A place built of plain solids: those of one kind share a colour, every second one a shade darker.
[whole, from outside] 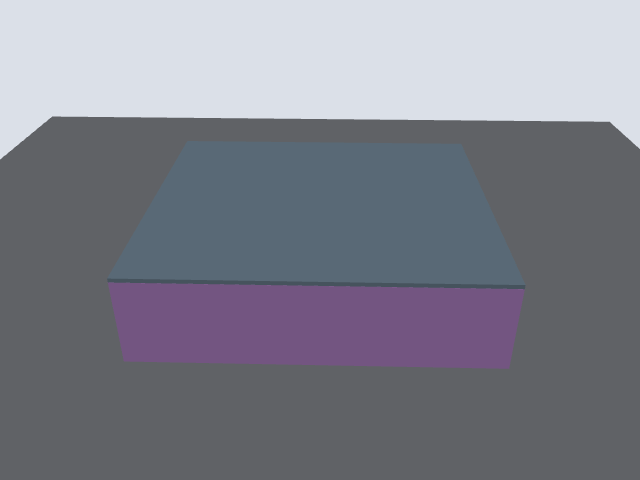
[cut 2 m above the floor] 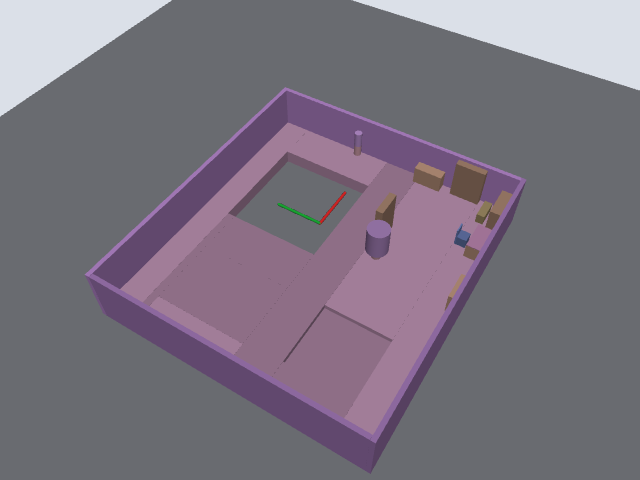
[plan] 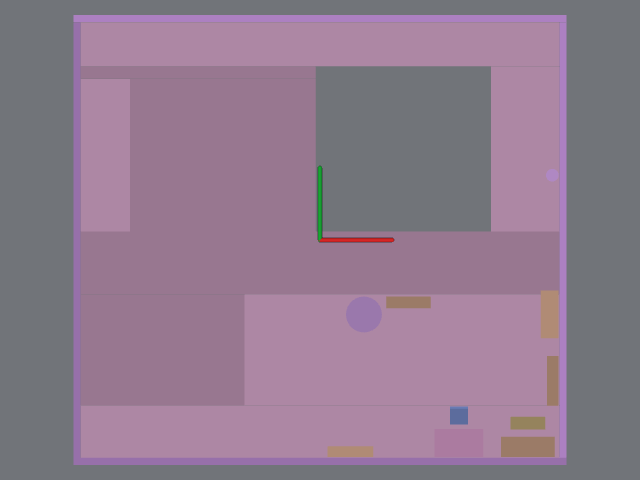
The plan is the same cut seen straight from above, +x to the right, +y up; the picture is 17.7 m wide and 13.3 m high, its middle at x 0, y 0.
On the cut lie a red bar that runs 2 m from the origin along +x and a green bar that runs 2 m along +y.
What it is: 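A home; one open living floor with 3 sunken areas, their rims bare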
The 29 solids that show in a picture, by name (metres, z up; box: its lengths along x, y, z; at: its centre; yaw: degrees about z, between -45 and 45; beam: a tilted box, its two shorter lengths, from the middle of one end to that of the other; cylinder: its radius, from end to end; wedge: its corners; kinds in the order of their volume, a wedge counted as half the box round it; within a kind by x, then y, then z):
{
 "floor_1": {"box": [1.37, 4.23, 0.7], "at": [-5.95, 2.35, 0.3]},
 "floor_2": {"box": [1.54, 3.08, 0.7], "at": [-5.86, -3.04, 0.3]},
 "floor_3": {"box": [3.08, 4.23, 0.7], "at": [-3.72, 2.35, 0.3]},
 "floor_4": {"box": [3.0, 3.08, 0.49], "at": [-3.59, -3.04, 0.2]},
 "floor_5": {"box": [6.52, 0.35, 0.7], "at": [-3.37, 4.64, 0.3]},
 "floor_6": {"box": [2.07, 4.23, 0.7], "at": [-1.15, 2.35, 0.3]},
 "floor_7": {"box": [13.26, 1.45, 0.7], "at": [0.0, -5.31, 0.3]},
 "floor_8": {"box": [13.26, 1.74, 0.7], "at": [0.0, -0.63, 0.3]},
 "floor_9": {"box": [13.26, 1.22, 0.7], "at": [0.0, 5.42, 0.3]},
 "floor_10": {"box": [8.72, 3.08, 0.7], "at": [2.27, -3.04, 0.3]},
 "floor_11": {"box": [1.89, 4.58, 0.7], "at": [5.68, 2.52, 0.3]},
 "wall_1": {"box": [0.2, 12.07, 3.44], "at": [-6.73, 0.0, 1.67]},
 "wall_2": {"box": [13.66, 0.2, 3.44], "at": [0.0, -6.13, 1.67]},
 "wall_3": {"box": [13.66, 0.2, 3.44], "at": [0.0, 6.14, 1.67]},
 "wall_4": {"box": [0.2, 12.07, 3.44], "at": [6.73, 0.0, 1.67]},
 "roof_1": {"box": [13.66, 12.47, 0.16], "at": [0.0, 0.0, 3.47]},
 "case_1": {"box": [1.27, 0.3, 0.98], "at": [0.84, -5.86, 1.15]},
 "case_2": {"box": [1.23, 0.33, 2.12], "at": [2.45, -1.73, 1.71]},
 "case_3": {"box": [0.44, 0.78, 0.7], "at": [3.39, -5.62, 1.0]},
 "case_4": {"box": [1.49, 0.56, 1.22], "at": [5.76, -5.73, 1.27]},
 "case_5": {"box": [0.49, 1.33, 0.86], "at": [6.37, -2.06, 1.08]},
 "case_6": {"box": [0.32, 1.38, 1.88], "at": [6.45, -3.9, 1.59]},
 "bush_1": {"cylinder": 0.5, "from": [1.22, -2.06, 1.15], "to": [1.22, -2.06, 2.41]},
 "bush_2": {"cylinder": 0.18, "from": [6.44, 1.79, 1.23], "to": [6.44, 1.79, 1.97]},
 "bench_1": {"box": [0.97, 0.36, 0.48], "at": [5.76, -5.07, 0.89]},
 "chair_1": {"box": [0.5, 0.44, 0.46], "at": [3.85, -4.89, 0.88]},
 "chair_2": {"box": [0.5, 0.06, 0.84], "at": [3.85, -4.64, 1.07]},
 "pot_1": {"cylinder": 0.18, "from": [6.44, 1.79, 0.65], "to": [6.44, 1.79, 1.23]},
 "table_1": {"box": [1.35, 0.78, 0.04], "at": [3.85, -5.62, 1.37]}
}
